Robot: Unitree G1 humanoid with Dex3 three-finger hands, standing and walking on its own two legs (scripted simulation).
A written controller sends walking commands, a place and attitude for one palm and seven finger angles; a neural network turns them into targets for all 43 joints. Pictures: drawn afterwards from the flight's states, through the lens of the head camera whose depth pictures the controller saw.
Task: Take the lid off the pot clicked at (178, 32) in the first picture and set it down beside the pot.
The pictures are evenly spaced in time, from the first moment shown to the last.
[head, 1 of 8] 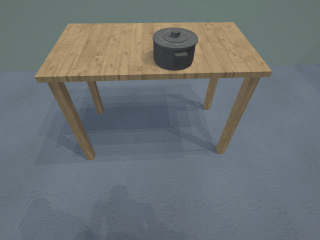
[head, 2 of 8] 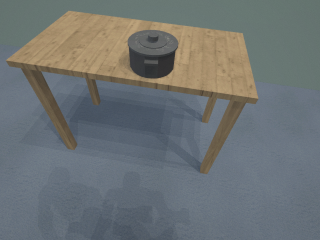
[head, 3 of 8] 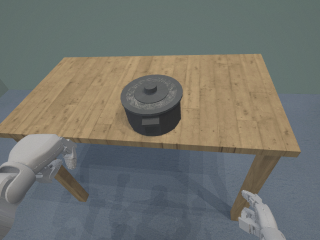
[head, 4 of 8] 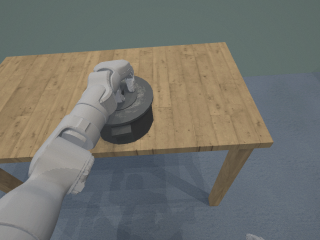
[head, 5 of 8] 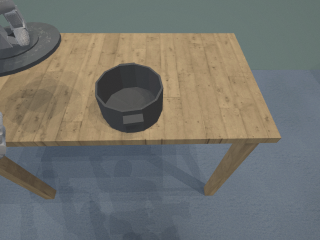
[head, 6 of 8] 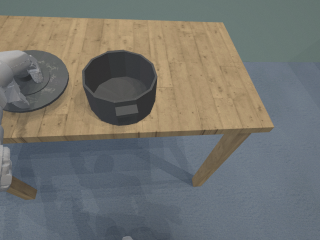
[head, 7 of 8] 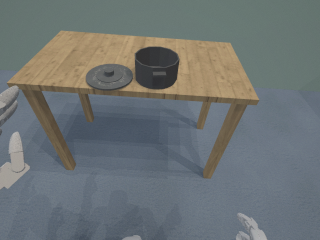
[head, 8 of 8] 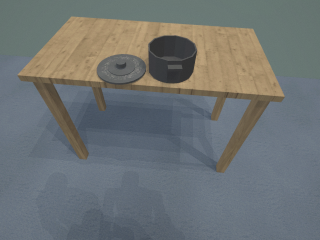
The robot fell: no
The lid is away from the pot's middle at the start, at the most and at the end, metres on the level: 0.00 0.26 0.21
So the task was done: no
